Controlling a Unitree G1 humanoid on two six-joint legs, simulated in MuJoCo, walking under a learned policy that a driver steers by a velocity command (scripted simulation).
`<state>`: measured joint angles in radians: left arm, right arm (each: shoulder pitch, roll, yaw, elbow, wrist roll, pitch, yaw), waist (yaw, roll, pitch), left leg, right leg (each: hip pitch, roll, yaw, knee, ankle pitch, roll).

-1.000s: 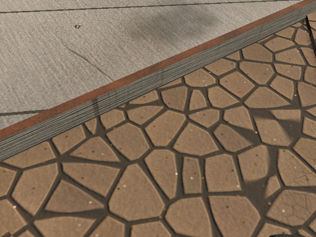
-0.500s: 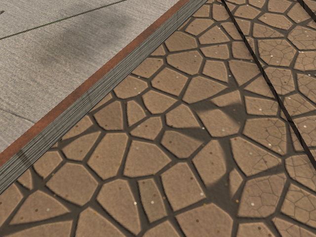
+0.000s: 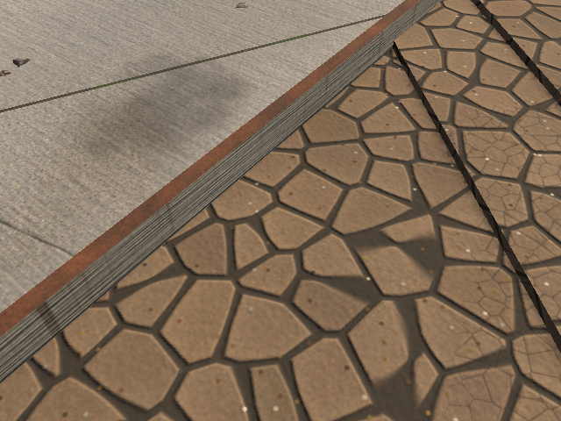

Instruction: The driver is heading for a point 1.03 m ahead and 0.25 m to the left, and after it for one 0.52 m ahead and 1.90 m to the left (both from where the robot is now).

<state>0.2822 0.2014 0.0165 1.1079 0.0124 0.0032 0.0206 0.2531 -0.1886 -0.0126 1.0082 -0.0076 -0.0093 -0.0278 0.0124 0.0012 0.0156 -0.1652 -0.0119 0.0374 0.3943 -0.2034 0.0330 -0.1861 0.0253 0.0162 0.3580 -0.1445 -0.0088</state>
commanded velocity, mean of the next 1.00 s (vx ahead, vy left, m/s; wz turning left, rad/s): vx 0.14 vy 0.00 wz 0.04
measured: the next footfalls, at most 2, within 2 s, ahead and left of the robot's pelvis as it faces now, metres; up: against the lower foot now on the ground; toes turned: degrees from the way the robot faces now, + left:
left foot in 0.72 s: +0.27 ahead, +0.05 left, +0.00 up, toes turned +4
right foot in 1.08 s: +0.22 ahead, -0.15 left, +0.00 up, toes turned +7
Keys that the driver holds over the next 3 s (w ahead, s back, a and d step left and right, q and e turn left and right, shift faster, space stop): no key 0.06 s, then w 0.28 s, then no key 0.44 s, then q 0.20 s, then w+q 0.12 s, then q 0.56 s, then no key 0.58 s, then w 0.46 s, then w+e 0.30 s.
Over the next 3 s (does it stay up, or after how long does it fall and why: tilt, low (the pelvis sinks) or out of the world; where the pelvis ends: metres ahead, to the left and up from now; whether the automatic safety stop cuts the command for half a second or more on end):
stays up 0.48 0.16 -0.02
